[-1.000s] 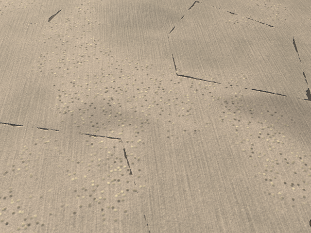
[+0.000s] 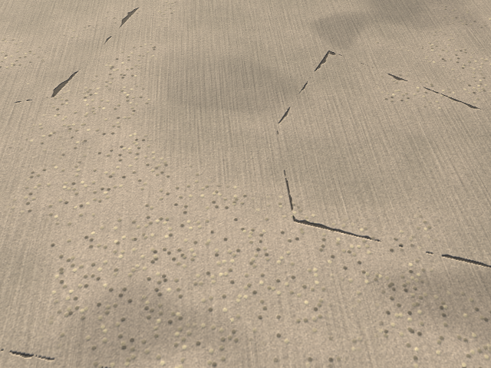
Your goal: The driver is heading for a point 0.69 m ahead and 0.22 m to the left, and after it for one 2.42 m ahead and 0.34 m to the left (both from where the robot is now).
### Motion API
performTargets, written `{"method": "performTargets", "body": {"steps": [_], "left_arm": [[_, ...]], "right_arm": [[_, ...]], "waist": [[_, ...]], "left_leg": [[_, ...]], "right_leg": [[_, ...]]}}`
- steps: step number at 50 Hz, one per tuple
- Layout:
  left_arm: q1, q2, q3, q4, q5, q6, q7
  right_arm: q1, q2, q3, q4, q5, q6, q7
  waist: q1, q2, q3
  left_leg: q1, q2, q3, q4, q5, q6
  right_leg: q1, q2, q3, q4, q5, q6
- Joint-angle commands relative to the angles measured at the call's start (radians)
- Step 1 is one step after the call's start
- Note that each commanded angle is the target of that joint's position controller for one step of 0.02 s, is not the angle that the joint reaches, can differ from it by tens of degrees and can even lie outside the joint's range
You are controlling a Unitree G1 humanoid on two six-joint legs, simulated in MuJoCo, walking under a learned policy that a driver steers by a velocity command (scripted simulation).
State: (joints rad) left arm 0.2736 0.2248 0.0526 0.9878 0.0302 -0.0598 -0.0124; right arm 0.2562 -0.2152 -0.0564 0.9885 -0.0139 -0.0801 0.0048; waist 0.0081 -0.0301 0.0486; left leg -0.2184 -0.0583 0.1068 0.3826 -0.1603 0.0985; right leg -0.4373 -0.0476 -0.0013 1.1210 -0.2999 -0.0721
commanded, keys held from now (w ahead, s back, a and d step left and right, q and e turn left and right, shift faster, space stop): w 0.32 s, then w+q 0.68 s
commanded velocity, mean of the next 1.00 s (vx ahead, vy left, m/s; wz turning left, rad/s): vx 0.50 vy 0.00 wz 0.27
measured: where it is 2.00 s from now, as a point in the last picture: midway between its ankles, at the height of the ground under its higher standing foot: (219, 278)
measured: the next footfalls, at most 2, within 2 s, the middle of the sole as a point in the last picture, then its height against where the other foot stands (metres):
right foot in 0.38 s outside the picture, level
left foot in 0.94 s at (221, 320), level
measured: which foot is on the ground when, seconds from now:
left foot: down 0.00-0.38, up 0.40-0.92, down 0.94-1.00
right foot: up 0.00-0.36, down 0.38-0.92, up 0.94-1.00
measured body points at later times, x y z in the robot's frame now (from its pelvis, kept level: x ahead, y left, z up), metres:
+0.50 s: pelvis +0.27 -0.05 -0.01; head +0.30 -0.06 +0.44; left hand +0.39 +0.20 -0.13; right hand +0.26 -0.30 -0.16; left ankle +0.14 +0.07 -0.65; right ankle +0.33 -0.12 -0.74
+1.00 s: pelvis +0.53 +0.01 -0.03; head +0.56 +0.02 +0.42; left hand +0.44 +0.24 -0.17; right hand +0.75 -0.18 -0.14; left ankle +0.58 +0.07 -0.74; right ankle +0.38 -0.13 -0.65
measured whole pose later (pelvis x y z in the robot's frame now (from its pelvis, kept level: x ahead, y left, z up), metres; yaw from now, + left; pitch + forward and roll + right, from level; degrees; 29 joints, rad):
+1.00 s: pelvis +0.53 +0.01 -0.03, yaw +19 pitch +0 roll +0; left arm 0.36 0.21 0.05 0.97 0.02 -0.06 0.01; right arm 0.10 -0.23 -0.07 0.86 -0.03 -0.03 0.03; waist 0.01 -0.01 0.07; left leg -0.41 -0.09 0.12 0.62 -0.22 0.17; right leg -0.16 -0.07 -0.16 1.11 -0.46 -0.01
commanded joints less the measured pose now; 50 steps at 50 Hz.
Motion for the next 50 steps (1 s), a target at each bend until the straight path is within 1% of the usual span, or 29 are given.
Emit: {"method": "performTargets", "body": {"steps": [1, 2, 4, 7, 10, 13, 16, 17, 18, 19, 20, 21, 22, 23, 24, 25, 26, 29, 31, 36, 40, 41, 43, 45, 46, 47, 48, 49, 50], "left_arm": [[0.072, 0.029, 0.007, -0.025, 0.010, 0.021, -0.013], [0.028, 0.034, 0.007, -0.040, 0.009, 0.026, -0.015], [-0.065, 0.043, 0.007, -0.073, 0.006, 0.029, -0.017], [-0.176, 0.034, 0.000, -0.112, -0.002, 0.025, -0.019], [-0.263, 0.023, -0.009, -0.142, -0.007, 0.021, -0.019], [-0.323, 0.033, -0.010, -0.170, -0.007, 0.014, -0.016], [-0.299, 0.051, -0.003, -0.178, -0.007, 0.001, -0.012], [-0.244, 0.063, 0.004, -0.164, -0.006, -0.005, -0.006], [-0.118, 0.079, 0.015, -0.126, -0.004, -0.013, 0.001], [0.063, 0.116, 0.032, -0.070, 0.011, -0.026, 0.012], [0.218, 0.221, 0.057, -0.053, 0.040, -0.034, 0.025], [0.205, 0.267, 0.069, -0.053, 0.026, -0.022, 0.014], [0.097, 0.190, 0.054, -0.070, -0.001, -0.013, 0.010], [-0.001, 0.119, 0.033, -0.088, -0.008, -0.016, 0.007], [-0.044, 0.078, 0.022, -0.090, -0.005, -0.022, 0.005], [-0.045, 0.057, 0.015, -0.080, -0.009, -0.029, 0.011], [-0.037, 0.045, 0.010, -0.070, -0.012, -0.034, 0.016], [0.030, 0.067, 0.015, -0.046, -0.019, -0.057, 0.021], [0.064, 0.074, 0.016, -0.037, -0.016, -0.061, 0.024], [0.118, 0.070, 0.009, -0.020, -0.014, -0.060, 0.032], [0.185, 0.095, 0.013, 0.004, -0.013, -0.050, 0.044], [0.190, 0.101, 0.015, 0.008, -0.011, -0.044, 0.048], [0.176, 0.125, 0.021, 0.005, -0.008, -0.034, 0.055], [0.153, 0.157, 0.031, -0.006, -0.004, -0.016, 0.056], [0.143, 0.169, 0.035, -0.016, -0.005, -0.007, 0.051], [0.116, 0.168, 0.035, -0.040, -0.010, -0.004, 0.043], [0.152, 0.045, 0.013, -0.106, -0.020, -0.010, 0.023], [0.032, 0.115, 0.025, -0.162, -0.019, -0.023, 0.015], [-0.046, 0.109, 0.020, -0.189, -0.022, -0.038, 0.010]], "right_arm": [[0.070, -0.092, -0.011, -0.010, 0.006, -0.029, -0.004], [0.086, -0.102, -0.012, -0.005, 0.006, -0.030, -0.004], [0.124, -0.100, -0.009, 0.003, 0.006, -0.028, -0.004], [0.170, -0.094, -0.004, 0.015, 0.007, -0.026, -0.004], [0.224, -0.097, -0.003, 0.032, 0.004, -0.026, -0.007], [0.261, -0.101, -0.003, 0.050, -0.004, -0.021, -0.015], [0.239, -0.119, -0.009, 0.055, -0.011, -0.017, -0.024], [0.226, -0.125, -0.010, 0.055, -0.012, -0.016, -0.025], [0.208, -0.132, -0.011, 0.054, -0.010, -0.012, -0.023], [0.190, -0.122, -0.006, 0.043, -0.002, -0.011, -0.019], [0.219, -0.052, 0.013, 0.000, 0.026, -0.013, -0.011], [0.319, -0.020, 0.012, 0.009, 0.041, -0.006, -0.013], [0.221, -0.108, -0.012, 0.011, 0.015, 0.006, -0.018], [0.158, -0.092, -0.012, -0.008, 0.011, 0.003, -0.010], [0.140, -0.065, -0.010, -0.008, 0.010, 0.006, -0.006], [0.141, -0.057, -0.013, -0.005, -0.005, 0.018, 0.000], [0.157, -0.040, -0.011, -0.003, -0.013, 0.032, 0.008], [0.104, -0.023, -0.015, -0.030, -0.013, 0.056, 0.022], [0.034, -0.024, -0.015, -0.056, -0.012, 0.064, 0.028], [-0.147, -0.014, 0.000, -0.128, -0.010, 0.060, 0.044], [-0.255, -0.015, 0.011, -0.181, -0.016, 0.059, 0.051], [-0.259, -0.021, 0.009, -0.188, -0.018, 0.058, 0.052], [-0.220, -0.040, 0.001, -0.185, -0.020, 0.061, 0.048], [-0.098, -0.070, -0.017, -0.155, -0.021, 0.060, 0.039], [0.006, -0.096, -0.031, -0.127, -0.024, 0.052, 0.033], [0.148, -0.155, -0.058, -0.088, -0.037, 0.045, 0.020], [0.138, -0.272, -0.086, -0.099, -0.040, 0.047, 0.008], [0.162, -0.294, -0.090, -0.110, -0.009, 0.061, 0.008], [0.110, -0.263, -0.081, -0.105, -0.002, 0.066, -0.002]], "waist": [[0.031, 0.081, -0.008], [0.025, 0.079, 0.005], [0.005, 0.078, 0.030], [-0.022, 0.080, 0.045], [-0.050, 0.091, 0.048], [-0.066, 0.099, 0.059], [-0.035, 0.107, 0.049], [-0.008, 0.110, 0.021], [0.048, 0.099, -0.041], [0.119, 0.061, -0.144], [0.141, -0.083, -0.294], [0.089, -0.221, -0.373], [0.061, -0.044, -0.231], [0.034, -0.014, -0.099], [0.010, -0.008, -0.043], [-0.009, -0.030, -0.012], [-0.027, -0.048, -0.008], [-0.038, -0.037, -0.001], [-0.030, -0.035, 0.015], [-0.001, -0.032, 0.054], [0.027, -0.033, 0.067], [0.022, -0.037, 0.063], [-0.008, -0.064, 0.026], [-0.064, -0.083, -0.047], [-0.105, -0.072, -0.107], [-0.182, 0.002, -0.181], [-0.104, 0.232, -0.249], [-0.135, 0.144, -0.287], [-0.113, 0.076, -0.141]], "left_leg": [[0.046, 0.267, -0.252, -0.254, 0.134, 0.115], [0.053, 0.263, -0.239, -0.271, 0.127, 0.117], [0.084, 0.253, -0.219, -0.292, 0.138, 0.116], [0.128, 0.233, -0.177, -0.291, 0.210, 0.102], [0.193, 0.235, -0.151, -0.275, 0.288, 0.096], [0.288, 0.264, -0.146, -0.238, 0.370, 0.100], [0.346, 0.290, -0.132, -0.152, 0.558, 0.083], [0.336, 0.286, -0.132, -0.074, 0.697, 0.071], [0.317, 0.264, -0.124, 0.069, 0.779, 0.058], [0.192, 0.217, -0.097, 0.277, 0.664, 0.039], [-0.085, 0.126, -0.050, 0.612, 0.249, 0.006], [-0.326, -0.017, -0.087, 0.858, -0.393, -0.006], [-0.377, 0.065, -0.174, 0.901, -0.297, 0.010], [-0.373, 0.102, -0.172, 0.859, -0.200, 0.010], [-0.341, 0.132, -0.165, 0.814, -0.144, 0.008], [-0.311, 0.147, -0.161, 0.785, -0.119, 0.000], [-0.285, 0.155, -0.156, 0.772, -0.101, -0.010], [-0.347, 0.162, -0.136, 0.760, -0.036, -0.025], [-0.421, 0.172, -0.125, 0.726, 0.031, -0.034], [-0.448, 0.152, -0.058, 0.464, 0.170, -0.044], [-0.418, 0.121, 0.021, 0.300, 0.149, -0.009], [-0.401, 0.107, 0.033, 0.278, 0.118, 0.007], [-0.322, 0.054, 0.065, 0.260, 0.025, 0.047], [-0.189, -0.010, 0.082, 0.241, -0.084, 0.096], [-0.055, -0.037, 0.067, 0.185, -0.099, 0.124], [0.171, 0.021, -0.054, 0.087, -0.105, 0.171], [0.480, 0.332, -0.542, 0.056, -0.078, 0.310], [0.516, 0.400, -0.857, -0.095, -0.092, 0.373], [0.424, 0.388, -0.690, -0.120, -0.048, 0.332]], "right_leg": [[-0.101, -0.054, 0.013, -0.033, 0.071, 0.024], [-0.138, -0.064, 0.005, -0.065, 0.105, 0.034], [-0.207, -0.077, -0.009, -0.149, 0.172, 0.052], [-0.225, -0.068, -0.034, -0.305, 0.255, 0.065], [-0.207, -0.042, -0.061, -0.428, 0.301, 0.057], [-0.212, -0.024, -0.070, -0.502, 0.274, 0.033], [-0.133, 0.008, -0.080, -0.565, 0.175, -0.011], [-0.036, 0.037, -0.088, -0.586, 0.136, -0.027], [0.113, 0.070, -0.099, -0.637, 0.138, -0.045], [0.368, 0.031, -0.059, -0.674, 0.182, -0.073], [0.668, -0.249, 0.267, -0.704, 0.073, -0.137], [0.775, -0.427, 0.634, -0.835, 0.062, -0.221], [0.628, -0.362, 0.528, -0.857, -0.056, -0.173], [0.464, -0.321, 0.379, -0.904, -0.047, -0.137], [0.369, -0.275, 0.273, -0.945, 0.011, -0.099], [0.309, -0.240, 0.187, -0.963, 0.081, -0.071], [0.277, -0.218, 0.122, -0.976, 0.126, -0.054], [0.292, -0.207, 0.014, -0.986, 0.279, -0.048], [0.316, -0.200, -0.043, -0.993, 0.329, -0.045], [0.363, -0.172, -0.165, -0.985, 0.473, -0.033], [0.480, -0.207, -0.223, -0.950, 0.616, -0.033], [0.512, -0.215, -0.238, -0.920, 0.696, -0.031], [0.563, -0.226, -0.268, -0.812, 0.971, -0.027], [0.580, -0.235, -0.280, -0.596, 1.138, -0.035], [0.534, -0.235, -0.279, -0.415, 1.070, -0.031], [0.362, -0.208, -0.288, -0.136, 0.828, 0.001], [-0.085, -0.030, -0.263, 0.234, -0.111, 0.058], [-0.270, 0.075, -0.028, 0.377, -0.233, 0.071], [-0.360, -0.004, 0.031, 0.331, -0.126, 0.059]]}}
